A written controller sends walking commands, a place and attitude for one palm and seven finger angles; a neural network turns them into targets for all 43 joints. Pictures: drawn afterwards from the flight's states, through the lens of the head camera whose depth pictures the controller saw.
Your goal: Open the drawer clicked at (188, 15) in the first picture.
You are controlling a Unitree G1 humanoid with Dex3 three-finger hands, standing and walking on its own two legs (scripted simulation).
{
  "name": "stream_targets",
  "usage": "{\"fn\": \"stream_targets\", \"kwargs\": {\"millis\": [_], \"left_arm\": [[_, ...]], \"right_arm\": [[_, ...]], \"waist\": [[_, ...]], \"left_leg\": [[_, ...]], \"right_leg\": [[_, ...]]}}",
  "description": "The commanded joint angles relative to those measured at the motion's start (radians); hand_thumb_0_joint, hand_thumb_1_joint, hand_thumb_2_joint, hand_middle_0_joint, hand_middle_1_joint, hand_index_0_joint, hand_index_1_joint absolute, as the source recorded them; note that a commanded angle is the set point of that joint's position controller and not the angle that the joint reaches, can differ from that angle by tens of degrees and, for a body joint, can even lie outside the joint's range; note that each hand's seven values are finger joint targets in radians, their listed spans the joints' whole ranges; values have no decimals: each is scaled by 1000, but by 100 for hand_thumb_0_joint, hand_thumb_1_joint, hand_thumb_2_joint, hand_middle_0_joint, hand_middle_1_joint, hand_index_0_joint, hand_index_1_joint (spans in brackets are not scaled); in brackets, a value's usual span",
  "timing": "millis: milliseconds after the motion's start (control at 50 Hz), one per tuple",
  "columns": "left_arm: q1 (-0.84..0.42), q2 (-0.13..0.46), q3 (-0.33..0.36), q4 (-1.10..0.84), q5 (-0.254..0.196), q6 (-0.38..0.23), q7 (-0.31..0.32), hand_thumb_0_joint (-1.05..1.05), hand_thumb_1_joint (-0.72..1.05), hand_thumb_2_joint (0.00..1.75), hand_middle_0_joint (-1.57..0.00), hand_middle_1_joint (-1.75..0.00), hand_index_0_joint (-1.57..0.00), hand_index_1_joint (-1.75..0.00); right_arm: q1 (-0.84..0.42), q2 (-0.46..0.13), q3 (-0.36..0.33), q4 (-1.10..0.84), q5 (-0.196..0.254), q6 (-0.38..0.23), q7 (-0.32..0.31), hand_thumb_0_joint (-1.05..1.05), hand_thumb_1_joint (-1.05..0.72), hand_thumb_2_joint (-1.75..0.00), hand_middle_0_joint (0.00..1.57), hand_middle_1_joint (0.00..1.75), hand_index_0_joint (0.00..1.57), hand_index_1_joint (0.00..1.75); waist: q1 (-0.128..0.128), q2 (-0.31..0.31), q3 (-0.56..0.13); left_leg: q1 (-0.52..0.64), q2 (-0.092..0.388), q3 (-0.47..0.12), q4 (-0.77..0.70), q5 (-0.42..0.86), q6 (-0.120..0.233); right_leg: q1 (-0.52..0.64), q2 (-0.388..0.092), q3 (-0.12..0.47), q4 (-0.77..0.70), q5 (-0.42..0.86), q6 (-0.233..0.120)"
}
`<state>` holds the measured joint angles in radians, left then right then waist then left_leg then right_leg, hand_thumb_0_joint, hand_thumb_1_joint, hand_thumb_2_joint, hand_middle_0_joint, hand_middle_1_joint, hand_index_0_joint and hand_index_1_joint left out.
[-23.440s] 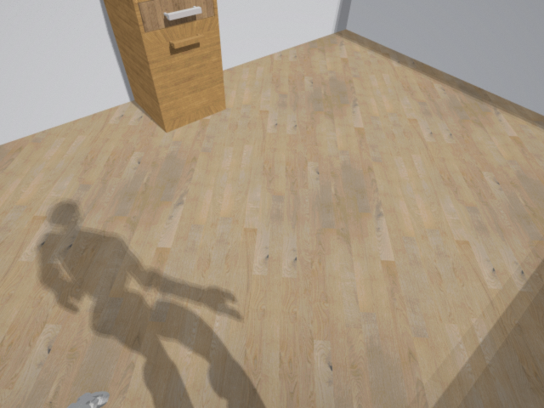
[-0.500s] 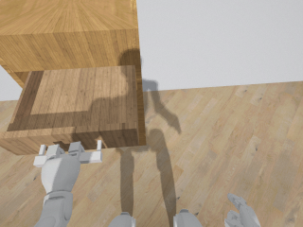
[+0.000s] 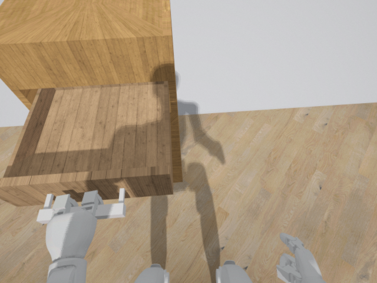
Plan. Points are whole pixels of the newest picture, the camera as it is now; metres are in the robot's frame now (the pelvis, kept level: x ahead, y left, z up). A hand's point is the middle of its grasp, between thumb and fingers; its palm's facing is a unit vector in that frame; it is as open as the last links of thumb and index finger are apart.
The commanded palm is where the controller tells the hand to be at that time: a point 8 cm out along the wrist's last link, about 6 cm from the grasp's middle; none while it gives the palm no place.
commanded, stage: pull the drawer open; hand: left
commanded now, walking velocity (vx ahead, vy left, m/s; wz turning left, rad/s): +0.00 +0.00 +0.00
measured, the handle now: (84, 204) +0.29 +0.25 -0.04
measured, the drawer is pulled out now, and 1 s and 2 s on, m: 0.28 0.30 0.30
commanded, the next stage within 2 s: open the thumb to release the handle in 0.62 s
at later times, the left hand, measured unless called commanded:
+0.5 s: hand (82, 246) +0.20 +0.24 -0.06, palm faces -0.04 -0.05 -1.00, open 6.1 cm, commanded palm +0.16 +0.24 -0.02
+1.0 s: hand (80, 241) +0.21 +0.25 -0.06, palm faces -0.03 -0.02 -1.00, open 7.5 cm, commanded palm +0.19 +0.24 -0.02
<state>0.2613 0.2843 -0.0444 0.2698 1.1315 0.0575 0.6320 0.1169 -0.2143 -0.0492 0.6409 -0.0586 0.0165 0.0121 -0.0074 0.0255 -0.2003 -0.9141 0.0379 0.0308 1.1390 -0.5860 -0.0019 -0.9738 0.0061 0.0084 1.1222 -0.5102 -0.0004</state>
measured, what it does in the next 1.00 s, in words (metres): stands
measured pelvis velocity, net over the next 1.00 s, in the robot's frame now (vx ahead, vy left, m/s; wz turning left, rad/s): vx -0.02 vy -0.01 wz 0.03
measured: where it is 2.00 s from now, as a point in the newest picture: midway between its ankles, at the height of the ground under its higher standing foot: outside the picture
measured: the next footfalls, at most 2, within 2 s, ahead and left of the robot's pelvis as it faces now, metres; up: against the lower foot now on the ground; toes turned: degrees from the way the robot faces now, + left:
none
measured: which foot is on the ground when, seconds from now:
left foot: down 0.00-1.00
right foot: down 0.00-1.00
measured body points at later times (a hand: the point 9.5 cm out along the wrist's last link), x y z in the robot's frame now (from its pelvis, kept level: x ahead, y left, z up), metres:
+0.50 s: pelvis +0.00 +0.00 -0.01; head +0.08 -0.01 +0.44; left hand +0.20 +0.24 +0.00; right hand +0.19 -0.24 -0.12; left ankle -0.03 +0.12 -0.65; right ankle +0.01 -0.12 -0.65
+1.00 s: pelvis -0.02 -0.01 -0.01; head +0.07 -0.02 +0.44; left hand +0.21 +0.24 -0.01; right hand +0.17 -0.24 -0.13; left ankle -0.03 +0.12 -0.65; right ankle +0.01 -0.12 -0.65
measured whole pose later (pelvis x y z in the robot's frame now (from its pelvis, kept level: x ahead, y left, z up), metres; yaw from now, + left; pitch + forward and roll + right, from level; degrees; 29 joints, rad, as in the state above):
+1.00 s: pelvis -0.02 -0.01 -0.01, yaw +2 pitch +20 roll +0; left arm 0.20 0.28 -0.06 0.31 1.12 0.09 0.63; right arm 0.10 -0.22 -0.05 0.68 -0.05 0.00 -0.04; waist 0.02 0.03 -0.19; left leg -0.95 0.02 0.01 1.17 -0.57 -0.01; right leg -1.00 -0.01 -0.01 1.16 -0.51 -0.01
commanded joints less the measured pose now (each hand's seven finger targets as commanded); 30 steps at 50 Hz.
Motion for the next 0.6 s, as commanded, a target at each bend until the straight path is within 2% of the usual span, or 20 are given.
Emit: {"fn": "stream_targets", "kwargs": {"millis": [0, 40, 60, 120, 160, 180, 200, 220, 240, 260, 340, 380, 400, 440, 460, 500, 520, 540, 580], "left_arm": [[178, 82, 51, -136, -9, 4, 50, 0, 90, 90, -40, -135, -40, -135], [164, 120, 88, -159, -14, 3, 49, 0, 90, 90, -40, -135, -40, -135], [200, 109, 80, -140, -10, -1, 54, 0, 90, 90, -40, -135, -40, -135], [217, 94, 65, -165, -13, -6, 49, 0, 90, 90, -40, -135, -40, -135], [248, 101, 73, -170, -15, -13, 50, 0, 90, 90, -40, -135, -40, -135], [252, 117, 91, -174, -18, -13, 49, 0, 90, 90, -40, -135, -40, -135], [253, 103, 78, -157, -17, -16, 50, 0, 90, 90, -40, -135, -40, -135], [253, 113, 93, -165, -20, -19, 48, 0, 90, 90, -40, -135, -40, -135], [256, 133, 115, -181, -21, -22, 49, 0, 90, 90, -40, -135, -40, -135], [277, 118, 98, -168, -15, -27, 53, 0, 90, 90, -40, -135, -40, -135], [267, 130, 113, -194, -16, -30, 55, 0, 90, 90, -40, -135, -40, -135], [281, 122, 107, -187, -14, -32, 58, 0, 90, 90, -40, -135, -40, -135], [289, 110, 98, -169, -14, -34, 57, 0, 90, 90, -40, -135, -40, -135], [282, 142, 133, -187, -17, -33, 57, 0, 90, 90, -40, -135, -40, -135], [297, 129, 120, -170, -15, -34, 60, 0, 90, 90, -40, -135, -40, -135], [270, 127, 115, -170, -12, -32, 59, 0, 90, 90, -40, -135, -40, -135], [265, 128, 116, -178, -14, -29, 59, 0, 90, 90, -40, -135, -40, -135], [263, 142, 131, -194, -16, -26, 60, 0, 90, 90, -40, -135, -40, -135], [280, 130, 118, -189, -16, -25, 61, 0, 90, 90, -40, -135, -40, -135]], "right_arm": [[-48, -124, -36, -139, -3, -47, -11, 0, -90, -90, 20, 30, 20, 30], [-45, -128, -41, -141, -2, -45, -11, 0, -90, -90, 20, 30, 20, 30], [-54, -125, -35, -142, -4, -47, -15, 0, -90, -90, 20, 30, 20, 30], [-49, -123, -38, -148, -5, -47, -9, 0, -90, -90, 20, 30, 20, 30], [-60, -121, -35, -149, -5, -48, -10, 0, -90, -90, 20, 30, 20, 30], [-53, -122, -38, -151, -4, -47, -9, 0, -90, -90, 20, 30, 20, 30], [-63, -122, -34, -147, -7, -49, -12, 0, -90, -90, 20, 30, 20, 30], [-56, -121, -37, -148, -6, -48, -10, 0, -90, -90, 20, 30, 20, 30], [-60, -125, -36, -155, -5, -46, -11, 0, -90, -90, 20, 30, 20, 30], [-71, -120, -32, -152, -8, -49, -14, 0, -90, -90, 20, 30, 20, 30], [-68, -123, -34, -158, -7, -47, -10, 0, -90, -90, 20, 30, 20, 30], [-66, -120, -36, -156, -11, -48, -11, 0, -90, -90, 20, 30, 20, 30], [-75, -119, -32, -154, -11, -49, -14, 0, -90, -90, 20, 30, 20, 30], [-74, -123, -34, -160, -8, -48, -14, 0, -90, -90, 20, 30, 20, 30], [-81, -119, -30, -155, -10, -48, -18, 0, -90, -90, 20, 30, 20, 30], [-79, -121, -32, -153, -9, -48, -19, 0, -90, -90, 20, 30, 20, 30], [-70, -121, -36, -154, -9, -48, -17, 0, -90, -90, 20, 30, 20, 30], [-73, -124, -35, -160, -7, -46, -18, 0, -90, -90, 20, 30, 20, 30], [-69, -120, -35, -160, -8, -47, -17, 0, -90, -90, 20, 30, 20, 30]], "waist": [[57, -10, -253], [60, -5, -272], [67, -12, -262], [61, -16, -270], [72, -5, -268], [70, -16, -277], [65, -28, -244], [65, -42, -254], [73, -25, -259], [76, -23, -250], [74, 3, -251], [73, -18, -258], [71, -33, -232], [80, -22, -251], [84, -23, -252], [76, -26, -237], [73, -30, -254], [78, -8, -266], [80, -1, -267]], "left_leg": [[193, -46, -20, -126, 494, 8], [196, -45, -22, -126, 495, 8], [187, -49, -17, -122, 488, 8], [195, -46, -19, -116, 502, 10], [193, -49, -16, -112, 515, 9], [188, -47, -17, -110, 501, 9], [171, -52, -15, -109, 479, 10], [164, -51, -16, -110, 467, 10], [162, -52, -19, -113, 469, 10], [159, -55, -14, -107, 464, 10], [161, -53, -18, -107, 459, 10], [159, -52, -16, -100, 452, 10], [144, -57, -15, -100, 435, 11], [143, -56, -17, -103, 431, 11], [140, -59, -11, -101, 426, 10], [134, -60, -14, -99, 413, 10], [142, -56, -14, -98, 419, 11], [149, -56, -15, -101, 433, 11], [159, -55, -13, -99, 442, 9]], "right_leg": [[215, 32, -40, -111, 448, -47], [228, 32, -39, -109, 457, -50], [224, 32, -35, -107, 456, -48], [226, 30, -34, -105, 475, -48], [228, 30, -31, -99, 487, -47], [233, 29, -32, -99, 481, -48], [224, 30, -24, -102, 486, -47], [234, 28, -26, -103, 481, -47], [235, 30, -27, -98, 474, -51], [228, 29, -22, -95, 477, -49], [214, 30, -28, -93, 451, -54], [213, 29, -29, -89, 451, -50], [207, 31, -23, -93, 445, -49], [220, 30, -23, -93, 443, -53], [219, 29, -16, -89, 446, -50], [206, 30, -14, -92, 434, -50], [214, 28, -17, -93, 440, -49], [218, 29, -21, -90, 446, -52], [214, 28, -24, -88, 444, -51]]}}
